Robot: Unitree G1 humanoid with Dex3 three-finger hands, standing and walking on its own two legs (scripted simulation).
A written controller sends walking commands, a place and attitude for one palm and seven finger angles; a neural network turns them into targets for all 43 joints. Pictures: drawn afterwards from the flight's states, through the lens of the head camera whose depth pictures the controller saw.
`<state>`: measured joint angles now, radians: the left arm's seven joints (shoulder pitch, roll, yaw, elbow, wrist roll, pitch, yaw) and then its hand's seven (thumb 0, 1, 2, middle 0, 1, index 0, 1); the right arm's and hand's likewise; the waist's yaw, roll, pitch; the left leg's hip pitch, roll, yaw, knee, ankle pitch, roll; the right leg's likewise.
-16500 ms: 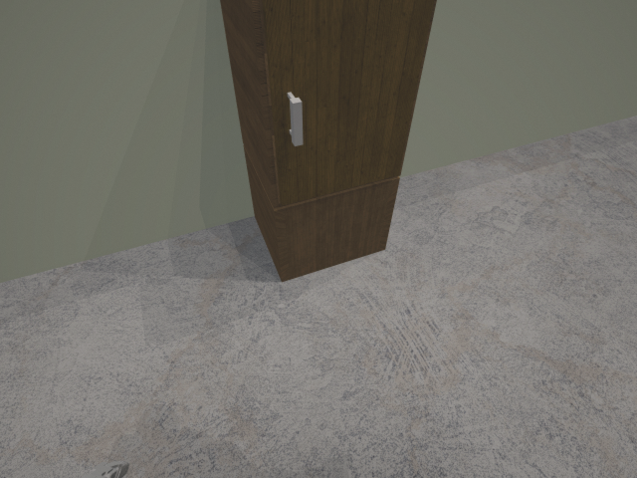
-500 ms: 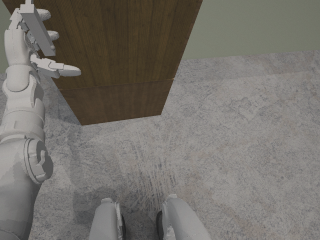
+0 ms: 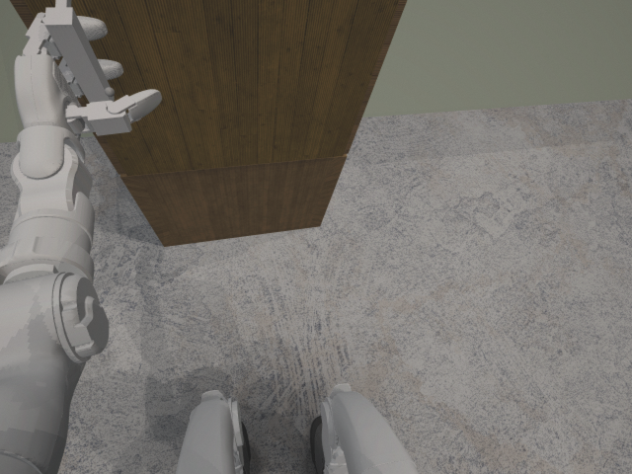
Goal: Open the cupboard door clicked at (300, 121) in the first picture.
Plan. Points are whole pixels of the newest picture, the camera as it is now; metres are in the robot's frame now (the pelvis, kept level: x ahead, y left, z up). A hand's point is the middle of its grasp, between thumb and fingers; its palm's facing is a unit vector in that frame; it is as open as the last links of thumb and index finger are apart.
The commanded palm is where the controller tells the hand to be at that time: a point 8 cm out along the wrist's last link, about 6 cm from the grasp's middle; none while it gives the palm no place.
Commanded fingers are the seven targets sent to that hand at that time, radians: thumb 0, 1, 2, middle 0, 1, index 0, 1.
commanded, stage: close the thumb around the handle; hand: left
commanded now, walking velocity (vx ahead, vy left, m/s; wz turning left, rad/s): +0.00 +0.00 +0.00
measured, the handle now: (84, 51) +0.60 +0.22 +0.07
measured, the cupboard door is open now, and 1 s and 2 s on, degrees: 0 19 39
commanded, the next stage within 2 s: pull the door open along its arc in 0.34 s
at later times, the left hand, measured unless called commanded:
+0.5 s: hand (109, 92) +0.55 +0.19 +0.06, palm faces +0.12 -0.99 -0.01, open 5.9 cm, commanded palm +0.52 +0.22 +0.06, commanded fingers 0.00 0.90 0.90 -0.40 -1.35 -0.40 -1.35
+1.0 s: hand (152, 183) +0.43 +0.14 +0.07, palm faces +0.25 -0.96 +0.09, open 6.3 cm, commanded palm +0.36 +0.18 +0.06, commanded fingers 0.00 0.90 0.90 -0.40 -1.35 -0.40 -1.35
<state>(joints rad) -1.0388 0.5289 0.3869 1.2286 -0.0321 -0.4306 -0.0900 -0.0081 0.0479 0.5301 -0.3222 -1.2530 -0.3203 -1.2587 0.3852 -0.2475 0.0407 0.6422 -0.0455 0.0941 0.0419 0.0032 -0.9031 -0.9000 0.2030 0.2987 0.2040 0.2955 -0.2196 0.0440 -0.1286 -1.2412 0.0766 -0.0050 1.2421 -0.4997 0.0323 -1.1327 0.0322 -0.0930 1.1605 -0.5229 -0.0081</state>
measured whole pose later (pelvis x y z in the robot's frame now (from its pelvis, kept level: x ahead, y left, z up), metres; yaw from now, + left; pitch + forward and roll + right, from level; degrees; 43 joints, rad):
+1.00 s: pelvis +0.03 +0.00 +0.03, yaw +0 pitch +22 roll -3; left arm -0.36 0.09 0.17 0.57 -0.11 -0.45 0.20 0.02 0.67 0.72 -0.31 -1.33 -0.33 -1.30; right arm 0.33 -0.22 -0.02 0.58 -0.03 0.09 0.09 0.01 -0.90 -0.90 0.20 0.30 0.20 0.30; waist -0.09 0.03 -0.18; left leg -0.99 0.06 0.05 1.10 -0.50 0.03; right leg -0.91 0.02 -0.04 1.05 -0.52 0.00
